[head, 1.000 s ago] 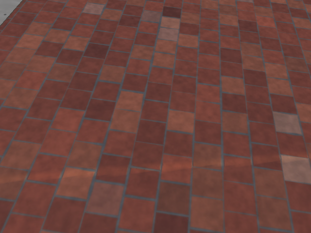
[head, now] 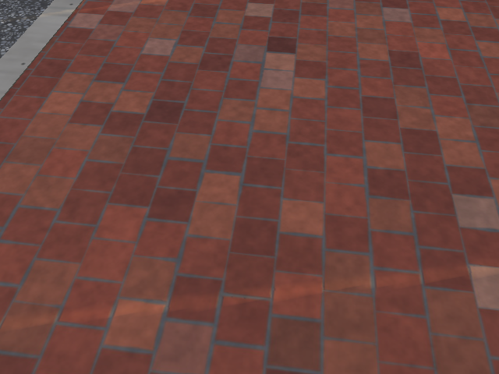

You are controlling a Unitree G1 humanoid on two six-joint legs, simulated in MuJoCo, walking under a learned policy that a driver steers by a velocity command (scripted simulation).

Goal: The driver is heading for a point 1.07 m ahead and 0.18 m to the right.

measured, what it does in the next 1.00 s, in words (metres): walks ahead: left foot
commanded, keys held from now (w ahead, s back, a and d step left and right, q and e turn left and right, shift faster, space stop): w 0.72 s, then w+e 0.10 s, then e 0.18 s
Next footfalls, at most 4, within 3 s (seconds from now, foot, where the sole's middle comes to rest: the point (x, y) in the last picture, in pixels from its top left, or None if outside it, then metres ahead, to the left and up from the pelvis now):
0.64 left None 0.43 0.08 -0.77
1.14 right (318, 345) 0.61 -0.16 -0.77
1.60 left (233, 318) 0.69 0.08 -0.77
2.88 right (352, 249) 0.94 -0.30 -0.77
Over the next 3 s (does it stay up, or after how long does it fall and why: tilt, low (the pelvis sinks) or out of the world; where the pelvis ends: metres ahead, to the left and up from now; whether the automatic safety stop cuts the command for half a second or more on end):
stays up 0.85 -0.16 -0.01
